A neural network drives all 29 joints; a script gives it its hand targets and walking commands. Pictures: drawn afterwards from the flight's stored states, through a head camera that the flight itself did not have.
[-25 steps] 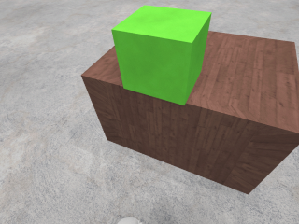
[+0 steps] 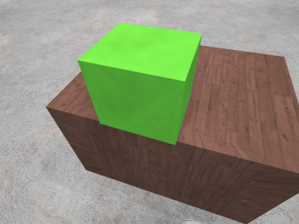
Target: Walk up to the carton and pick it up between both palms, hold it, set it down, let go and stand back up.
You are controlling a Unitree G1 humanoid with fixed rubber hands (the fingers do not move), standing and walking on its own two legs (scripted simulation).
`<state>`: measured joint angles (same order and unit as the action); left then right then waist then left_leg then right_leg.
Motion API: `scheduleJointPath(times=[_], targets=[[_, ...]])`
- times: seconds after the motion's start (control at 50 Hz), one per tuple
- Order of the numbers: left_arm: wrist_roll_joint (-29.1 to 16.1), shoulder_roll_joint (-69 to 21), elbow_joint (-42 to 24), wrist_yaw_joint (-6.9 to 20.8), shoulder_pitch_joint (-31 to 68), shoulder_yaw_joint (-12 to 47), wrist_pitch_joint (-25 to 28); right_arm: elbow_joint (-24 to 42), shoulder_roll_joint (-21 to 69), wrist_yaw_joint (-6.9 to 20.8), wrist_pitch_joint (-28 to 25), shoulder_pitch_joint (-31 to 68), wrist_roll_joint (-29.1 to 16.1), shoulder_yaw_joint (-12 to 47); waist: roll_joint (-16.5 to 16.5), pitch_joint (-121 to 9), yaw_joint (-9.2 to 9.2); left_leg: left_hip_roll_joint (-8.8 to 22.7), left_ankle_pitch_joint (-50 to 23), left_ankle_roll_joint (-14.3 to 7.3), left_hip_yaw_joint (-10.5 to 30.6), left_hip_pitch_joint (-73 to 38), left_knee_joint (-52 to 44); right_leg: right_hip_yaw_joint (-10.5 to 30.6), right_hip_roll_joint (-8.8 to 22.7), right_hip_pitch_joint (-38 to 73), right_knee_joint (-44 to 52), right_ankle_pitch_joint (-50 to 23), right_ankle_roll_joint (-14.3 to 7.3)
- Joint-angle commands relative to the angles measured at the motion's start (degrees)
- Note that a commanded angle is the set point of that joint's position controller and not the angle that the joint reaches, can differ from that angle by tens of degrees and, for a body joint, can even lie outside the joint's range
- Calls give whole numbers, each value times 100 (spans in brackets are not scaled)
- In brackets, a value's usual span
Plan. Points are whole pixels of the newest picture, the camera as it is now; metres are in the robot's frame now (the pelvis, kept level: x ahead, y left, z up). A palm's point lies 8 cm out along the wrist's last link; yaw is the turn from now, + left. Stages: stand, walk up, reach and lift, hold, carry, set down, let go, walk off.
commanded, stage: walk up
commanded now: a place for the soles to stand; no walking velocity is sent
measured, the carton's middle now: (146, 82) +0.60 +0.02 +0.04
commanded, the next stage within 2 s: none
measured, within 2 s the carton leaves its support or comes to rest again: neither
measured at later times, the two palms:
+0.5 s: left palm out of the picture +0.16 +0.23 -0.12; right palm (230, 201) +0.22 -0.22 -0.10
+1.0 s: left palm out of the picture +0.09 +0.24 -0.12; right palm out of the picture +0.14 -0.24 -0.12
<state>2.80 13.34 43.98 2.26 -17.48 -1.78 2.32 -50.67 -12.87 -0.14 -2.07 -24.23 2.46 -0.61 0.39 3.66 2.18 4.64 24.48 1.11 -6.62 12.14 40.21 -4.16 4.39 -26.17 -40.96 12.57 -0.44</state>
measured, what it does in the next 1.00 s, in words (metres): steps on the spot: right foot, then left foot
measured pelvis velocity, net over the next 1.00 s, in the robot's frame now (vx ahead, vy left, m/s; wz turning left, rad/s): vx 0.09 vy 0.00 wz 0.11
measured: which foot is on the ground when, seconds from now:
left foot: down 0.00-0.02, up 0.04-0.24, down 0.26-1.00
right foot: up 0.00-0.00, down 0.02-1.00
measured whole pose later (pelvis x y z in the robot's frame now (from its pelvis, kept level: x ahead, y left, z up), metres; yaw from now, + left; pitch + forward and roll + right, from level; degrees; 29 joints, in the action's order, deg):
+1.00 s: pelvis +0.09 +0.00 +0.02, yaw +6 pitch -2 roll -1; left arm 0.7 12.3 59.6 -0.1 -13.7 2.3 -0.4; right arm -59.1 -13.1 0.1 0.3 -14.5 0.7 1.7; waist -1.1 2.9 0.0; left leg 1.1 16.8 0.1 0.6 15.1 32.0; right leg -10.3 4.2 -12.2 -28.3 13.8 0.4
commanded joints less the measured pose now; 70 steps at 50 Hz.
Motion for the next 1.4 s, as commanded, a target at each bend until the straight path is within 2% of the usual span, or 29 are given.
scheduleJointPath(times=[0.0, 0.02, 0.04, 0.06, 0.1, 0.16, 0.2, 0.22, 0.24, 0.26, 0.28, 0.32, 0.38, 0.46, 0.6, 0.7, 0.96, 0.98, 1.0, 1.02, 1.08, 1.18, 1.24, 1.26, 1.28, 1.3, 1.32, 1.34, 1.38], targets=[[14, 661, -96, -189, -1390, -265, 141, 433, -375, 53, -8, 197, 31, 33, 670, -262, -759, 199, -180, -493, 328, 1990, 603, 812, 380, 2457, 888, -7, -257], [-82, 1204, -328, -273, -1359, -328, 124, 597, -145, 77, 36, -142, -70, 118, 1367, -605, -570, -395, 996, -173, 194, 2187, 2080, 3407, 1835, 2278, 2153, 720, -803], [-255, 1356, -280, -351, -1072, -365, 21, 657, -386, 24, 144, -92, -104, 22, 930, -413, -532, -278, 1404, -140, 689, 2306, 2646, 4076, 2202, 1893, 2678, 1314, -1335], [-295, 1268, -332, -399, -796, -314, -23, 689, -508, -12, 174, 182, -97, 1, 872, -195, -573, -120, 1263, -89, 799, 2523, 2928, 3687, 2208, 1817, 2637, 1389, -1543], [-204, 988, -296, -422, -400, -200, -17, 658, -533, -64, 150, 260, -54, -26, 1001, -26, -478, 63, 1232, -5, 837, 2509, 2593, 2761, 1955, 1660, 2406, 784, -1530], [-106, 726, -180, -383, 118, -56, 20, 389, -286, -76, 117, -124, -108, -32, 855, -405, -168, 62, 747, 15, 604, 1115, 1061, 1402, 1503, 1081, 1744, -1873, -1218], [-131, 749, -121, -334, 522, 10, -29, 270, -185, -86, 57, -401, -140, -52, 804, -691, 126, -63, -888, -147, 368, 32, -256, 695, 1247, 780, 1027, -2931, -904], [-178, 676, -122, -287, 571, 73, -53, 360, -360, -76, 4, -246, -108, -86, 363, -745, 112, 40, -2092, -280, 637, -335, -830, 507, 1026, 594, 737, -2660, -609], [-233, 462, -111, -238, 433, 170, -75, 497, -588, -71, -42, 15, -95, -143, -112, -835, -45, 481, -3103, -432, 1213, -465, -953, 170, 687, 483, 333, -1716, -313], [-277, 243, -34, -249, 275, 226, -142, 574, -836, -62, -39, 372, -197, -187, -580, -821, -190, 1066, -3607, -716, 1952, 135, -1333, -42, 54, 863, 117, 30, -109], [-252, 182, 68, -298, 278, 244, -213, 546, -924, -54, 8, 668, -259, -209, -589, -563, -281, 1055, -3133, -899, 1906, 667, -1459, 55, -34, 1258, 375, 535, -121], [-220, 291, 219, -293, 424, 248, -210, 523, -785, -38, 75, 977, -299, -100, -616, -261, -301, 693, -2537, -672, 1452, 755, -1432, 151, 126, 1310, 833, -60, -166], [-238, 526, 467, -262, 368, 216, -117, 383, -631, -23, 65, 906, -259, -29, -457, -588, -233, 381, -2989, -474, 1106, 238, -1091, 262, 432, 1362, 1045, -1115, -220], [-246, 530, 615, -263, 490, 246, -94, 237, -586, -36, 43, 1058, -284, -7, -291, -858, -169, 344, -3271, -474, 1067, -136, -1019, 185, 473, 1468, 1118, -1482, -259], [-253, 587, 878, -248, 530, 262, -149, 16, -634, -40, 82, 1303, -298, 22, -153, -476, -244, 281, -2406, -488, 1199, 225, -1361, 149, 449, 1460, 1521, -622, -225], [-260, 632, 1039, -228, 482, 278, -142, -169, -736, -34, 59, 1325, -269, 41, -137, -463, -275, 241, -2238, -464, 1228, 223, -1473, 123, 479, 1506, 1670, -404, -234], [-273, 799, 1304, -258, 454, 265, -205, -574, -766, -61, 69, 932, -270, 100, -34, -70, -178, 68, -1046, -356, 1311, 696, -1706, 125, 576, 1509, 2106, 806, -257], [-40, 913, 1367, -409, -848, 44, -152, -191, -1203, 82, 222, 1459, 130, -73, -382, -258, -615, -332, 539, -121, 651, 1563, -404, 1473, 1214, 2170, 2673, 2326, -686], [1, 1376, 1475, -550, -1178, -127, -151, 37, -949, 132, 328, 1678, 239, -49, 154, 140, -731, -280, 916, 48, 369, 2732, 476, 2541, 2164, 2526, 3184, 3221, -1055], [18, 1392, 1448, -690, -1093, -219, -141, 120, -801, 166, 397, 1623, 302, -70, 200, 467, -681, 140, 839, 128, 695, 3368, 1147, 2873, 2517, 2559, 3225, 3084, -1263], [-1, 1072, 1167, -782, -567, -234, 26, 323, -737, 229, 433, 1499, 245, -49, 668, 279, -346, 680, -20, 319, 1116, 3007, 1615, 2183, 2128, 1916, 3109, 2323, -1074], [89, 1145, 843, -726, -371, -379, 140, 417, -638, 332, 465, 1549, 175, -42, 609, 119, -325, 583, -245, 270, 887, 2002, 1154, 1425, 1611, 1038, 2641, 1528, -1008], [105, 1254, 670, -633, -223, -423, 16, 367, -709, 359, 462, 1189, 83, -103, 666, 17, -112, 227, -455, 147, 444, 831, 367, 1104, 1346, 289, 2077, 1539, -833], [84, 1235, 617, -580, -71, -407, -54, 266, -765, 356, 438, 776, 69, -158, 503, -118, 109, -11, -714, 56, 188, 79, -3, 776, 1049, -190, 1641, 1768, -658], [95, 996, 609, -533, -169, -300, -130, 190, -920, 342, 396, 344, 82, -222, 31, -251, 254, -116, -733, -40, 354, -688, -426, 439, 601, -658, 711, 1847, -406], [55, 460, 429, -484, -252, -147, -180, 293, -1343, 314, 371, 113, 54, -315, -1397, -324, 388, 783, 196, -271, 1665, -648, -1816, -148, -293, -1078, -811, 2268, -102], [-60, 281, 237, -545, -228, -111, -237, 423, -1815, 197, 424, 479, -87, -369, -1902, -200, 367, 1569, 1153, -912, 3078, 60, -2712, 85, -732, -1256, -1800, 2996, -53], [-101, 287, 126, -595, -243, -149, -229, 536, -1763, 70, 447, 865, -108, -395, -1732, -19, 232, 1812, 1304, -1237, 3198, 416, -2805, 535, -487, -1241, -2539, 2735, -106], [-91, 509, 199, -587, -568, -211, -183, 639, -1359, -53, 435, 1390, -84, -312, -1427, 33, -98, 1689, 1196, -1346, 2628, 677, -2448, 688, -247, -961, -2927, 2098, -95]])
